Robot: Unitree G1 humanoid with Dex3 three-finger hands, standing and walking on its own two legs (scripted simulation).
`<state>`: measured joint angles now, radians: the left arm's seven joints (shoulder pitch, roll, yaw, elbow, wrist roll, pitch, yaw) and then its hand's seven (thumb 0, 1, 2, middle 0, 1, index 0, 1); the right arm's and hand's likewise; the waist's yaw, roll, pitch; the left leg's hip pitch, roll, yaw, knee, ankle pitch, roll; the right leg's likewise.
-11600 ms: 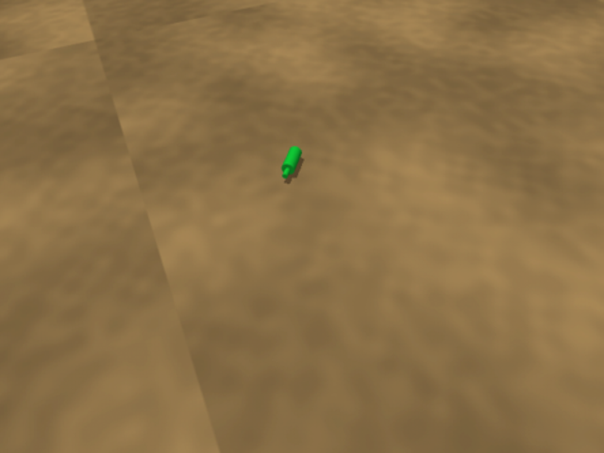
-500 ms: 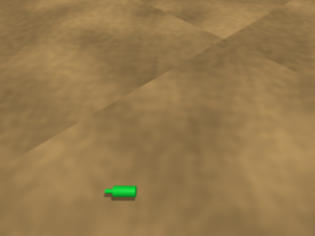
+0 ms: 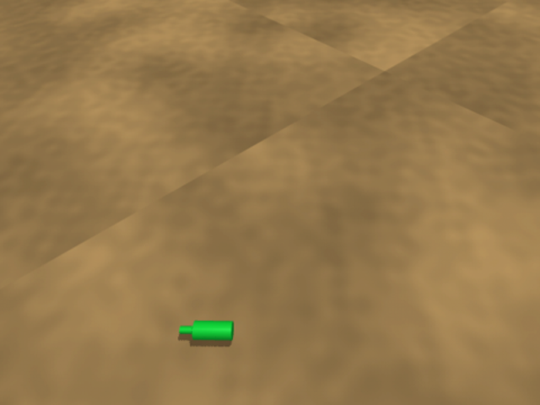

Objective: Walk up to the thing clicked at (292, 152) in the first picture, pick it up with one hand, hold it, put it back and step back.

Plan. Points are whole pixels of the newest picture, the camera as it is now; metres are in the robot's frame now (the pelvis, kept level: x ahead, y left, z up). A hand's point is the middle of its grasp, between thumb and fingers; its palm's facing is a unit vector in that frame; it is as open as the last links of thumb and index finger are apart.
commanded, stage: stand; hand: left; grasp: from above
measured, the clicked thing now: (206, 330) +0.46 +0.27 -0.75
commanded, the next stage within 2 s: rise first in 1.10 s
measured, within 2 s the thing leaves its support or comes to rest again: neither
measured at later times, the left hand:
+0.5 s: hand out of the picture +0.06 +0.25 -0.16, palm faces -0.04 -0.94 -0.34, open 7.4 cm
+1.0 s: hand out of the picture +0.08 +0.25 -0.16, palm faces -0.03 -0.94 -0.34, open 7.4 cm
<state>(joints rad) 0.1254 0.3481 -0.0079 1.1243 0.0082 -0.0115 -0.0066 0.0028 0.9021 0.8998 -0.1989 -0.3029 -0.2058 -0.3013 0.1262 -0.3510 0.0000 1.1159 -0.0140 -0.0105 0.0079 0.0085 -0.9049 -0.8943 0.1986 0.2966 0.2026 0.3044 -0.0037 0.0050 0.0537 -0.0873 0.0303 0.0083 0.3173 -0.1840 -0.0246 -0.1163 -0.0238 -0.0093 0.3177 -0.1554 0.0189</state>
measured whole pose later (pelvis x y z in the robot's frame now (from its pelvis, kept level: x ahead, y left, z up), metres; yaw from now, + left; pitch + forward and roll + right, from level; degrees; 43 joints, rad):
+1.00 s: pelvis +0.01 +0.00 +0.00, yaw +0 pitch -2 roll +0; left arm 0.11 0.35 -0.01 1.12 0.01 -0.01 -0.01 0.00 0.90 0.90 -0.20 -0.30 -0.21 -0.30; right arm 0.12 -0.35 0.01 1.11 -0.01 -0.01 0.00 0.01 -0.90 -0.89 0.20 0.30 0.20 0.30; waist 0.00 0.01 0.05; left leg -0.09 0.03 0.01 0.32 -0.19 -0.03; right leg -0.12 -0.02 -0.01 0.33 -0.17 0.02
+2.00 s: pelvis +0.00 +0.01 -0.09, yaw +0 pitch +17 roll -2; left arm 0.26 0.32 0.11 0.44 0.21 0.26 -0.01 -0.01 -0.57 1.01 -0.08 -1.09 -0.08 -1.09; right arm 0.20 -0.23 -0.03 0.55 0.00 -0.14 -0.04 0.01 -0.89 -0.89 0.20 0.30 0.20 0.30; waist -0.04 0.00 -0.12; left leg -0.87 0.03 -0.03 1.12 -0.54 -0.01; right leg -0.87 -0.02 -0.02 1.07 -0.49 0.03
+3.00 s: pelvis -0.10 +0.01 -0.38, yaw -2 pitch +33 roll -5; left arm -0.68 0.69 0.15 1.11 1.02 -0.31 0.14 0.00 -0.54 1.03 -0.08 -1.04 -0.08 -1.04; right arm 0.15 -0.28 -0.03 0.71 -0.06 -0.08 0.08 0.01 -0.90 -0.90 0.20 0.30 0.20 0.30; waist -0.12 0.01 -0.09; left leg -2.09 0.00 -0.10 2.19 -0.68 -0.03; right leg -2.08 -0.03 -0.02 2.11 -0.62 0.04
